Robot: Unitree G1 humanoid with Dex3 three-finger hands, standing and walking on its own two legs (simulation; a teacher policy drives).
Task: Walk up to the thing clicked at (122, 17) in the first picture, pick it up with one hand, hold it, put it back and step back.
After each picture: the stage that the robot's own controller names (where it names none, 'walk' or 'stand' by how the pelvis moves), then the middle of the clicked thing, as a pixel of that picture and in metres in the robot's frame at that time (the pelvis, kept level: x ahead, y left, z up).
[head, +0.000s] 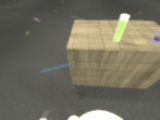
stand; (120, 29) +0.84 -0.25 +0.12
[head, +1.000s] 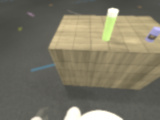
walk; (109, 26) +0.75 -0.09 +0.16
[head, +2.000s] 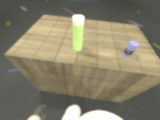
walk; (77, 35) +0.56 +0.17 +0.16
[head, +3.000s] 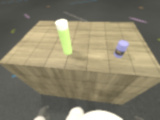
stand; (65, 39) +0.53 +0.23 +0.16
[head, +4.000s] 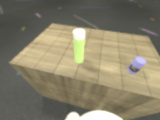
walk; (79, 48) +0.48 +0.13 +0.14
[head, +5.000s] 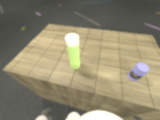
stand; (73, 53) +0.42 +0.15 +0.13
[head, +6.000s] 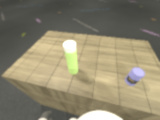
stand; (71, 59) +0.40 +0.15 +0.12
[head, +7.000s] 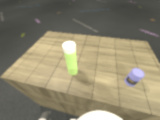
stand; (71, 60) +0.39 +0.16 +0.12
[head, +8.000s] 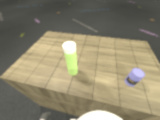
stand; (71, 60) +0.39 +0.15 +0.12
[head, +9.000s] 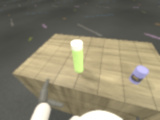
rise first; (77, 58) +0.42 +0.14 +0.13
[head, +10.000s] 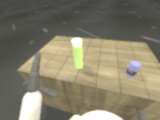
go down; (77, 54) +0.47 +0.15 +0.13
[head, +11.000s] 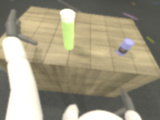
go down; (68, 33) +0.56 +0.15 +0.15
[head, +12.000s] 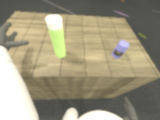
go down; (57, 40) +0.49 +0.19 +0.16
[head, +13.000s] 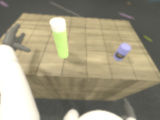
go down; (61, 41) +0.49 +0.19 +0.15
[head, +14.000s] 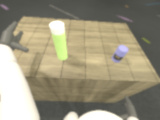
go down; (60, 43) +0.49 +0.19 +0.15
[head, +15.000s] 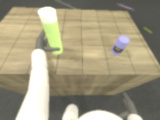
close in; (53, 35) +0.50 +0.21 +0.17
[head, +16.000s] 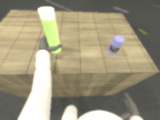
lift; (51, 33) +0.53 +0.21 +0.18
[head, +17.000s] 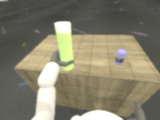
lift; (65, 48) +0.35 +0.16 +0.28
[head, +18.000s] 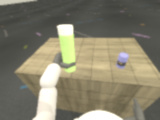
hold; (67, 50) +0.34 +0.15 +0.28
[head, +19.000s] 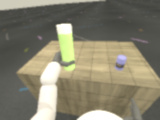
hold; (67, 49) +0.34 +0.16 +0.29
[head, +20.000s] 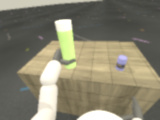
crouch; (67, 46) +0.33 +0.15 +0.31
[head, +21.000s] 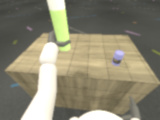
crouch; (61, 28) +0.43 +0.18 +0.35
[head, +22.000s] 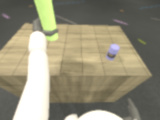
lower; (46, 15) +0.51 +0.23 +0.33
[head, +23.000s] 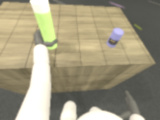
lower; (46, 28) +0.54 +0.22 +0.18
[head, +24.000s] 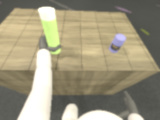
lower; (51, 34) +0.52 +0.22 +0.18
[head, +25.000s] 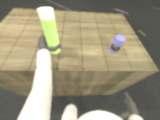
lower; (51, 34) +0.52 +0.22 +0.18
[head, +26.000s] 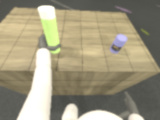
loosen; (51, 33) +0.52 +0.22 +0.18
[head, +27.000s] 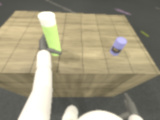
withdraw; (52, 37) +0.50 +0.22 +0.17
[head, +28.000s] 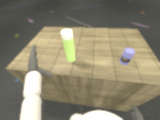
sink last; (69, 47) +0.49 +0.20 +0.14
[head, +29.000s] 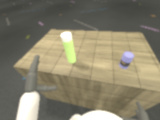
stand; (69, 49) +0.49 +0.23 +0.13
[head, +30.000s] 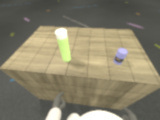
stand; (64, 47) +0.50 +0.23 +0.13
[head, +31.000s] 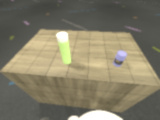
stand; (64, 49) +0.49 +0.22 +0.12
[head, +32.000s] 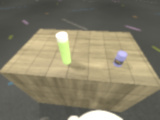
stand; (64, 50) +0.49 +0.22 +0.12
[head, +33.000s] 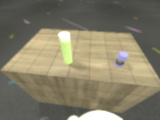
stand; (66, 49) +0.49 +0.21 +0.12
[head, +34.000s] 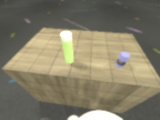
stand; (68, 49) +0.50 +0.20 +0.12
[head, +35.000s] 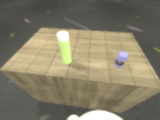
stand; (65, 49) +0.49 +0.22 +0.12
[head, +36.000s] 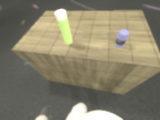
walk; (65, 29) +0.63 +0.24 +0.14
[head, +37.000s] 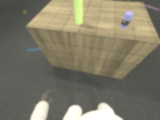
walk; (78, 8) +0.87 +0.16 +0.16
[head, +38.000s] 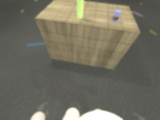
stand; (80, 5) +1.10 +0.20 +0.14
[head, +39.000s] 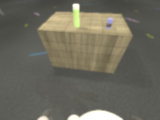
stand; (76, 16) +1.12 +0.24 +0.12
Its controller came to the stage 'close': yes
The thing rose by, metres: 0.22
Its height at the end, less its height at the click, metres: +0.00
